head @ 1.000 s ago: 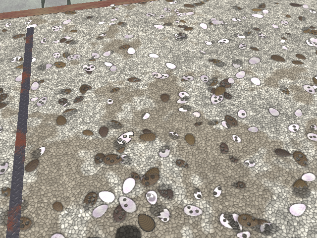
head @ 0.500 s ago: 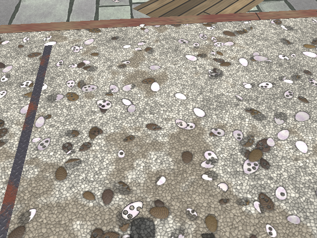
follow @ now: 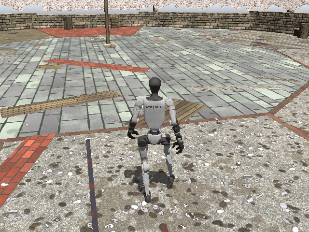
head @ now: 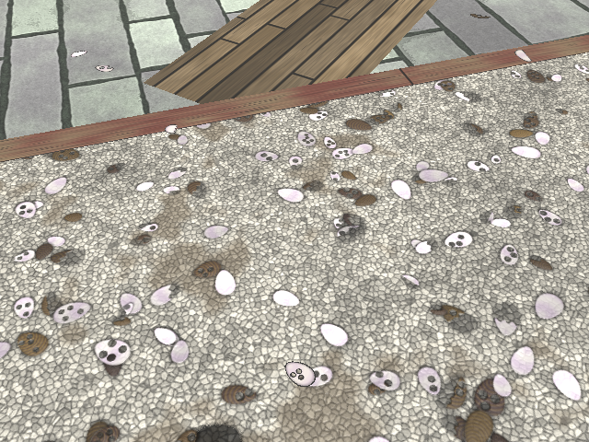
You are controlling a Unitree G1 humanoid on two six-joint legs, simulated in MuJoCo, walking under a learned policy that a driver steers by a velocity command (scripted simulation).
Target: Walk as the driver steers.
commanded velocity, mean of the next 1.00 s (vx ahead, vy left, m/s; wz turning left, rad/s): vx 1.00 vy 0.00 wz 0.11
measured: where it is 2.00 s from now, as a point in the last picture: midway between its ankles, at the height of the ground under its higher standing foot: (215, 119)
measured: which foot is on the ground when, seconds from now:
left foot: down 0.00-0.24, up 0.26-0.70, down 0.72-1.00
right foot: up 0.00-0.20, down 0.22-0.70, up 0.72-1.00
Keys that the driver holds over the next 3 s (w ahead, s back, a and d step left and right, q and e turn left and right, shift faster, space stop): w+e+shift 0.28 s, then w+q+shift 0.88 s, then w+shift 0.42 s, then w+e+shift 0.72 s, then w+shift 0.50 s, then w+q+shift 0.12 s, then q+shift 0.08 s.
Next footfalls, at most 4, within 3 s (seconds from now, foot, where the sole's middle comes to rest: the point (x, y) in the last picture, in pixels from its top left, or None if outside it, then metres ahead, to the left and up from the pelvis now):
0.22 right None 0.44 -0.10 -0.78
0.72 left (300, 306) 0.92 -0.04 -0.78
1.14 right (338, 197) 1.34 -0.19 -0.78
1.60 left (199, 152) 1.60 0.27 -0.78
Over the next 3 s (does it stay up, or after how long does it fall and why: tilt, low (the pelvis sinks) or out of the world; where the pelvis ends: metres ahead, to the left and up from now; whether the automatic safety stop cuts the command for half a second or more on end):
stays up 2.67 0.23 -0.17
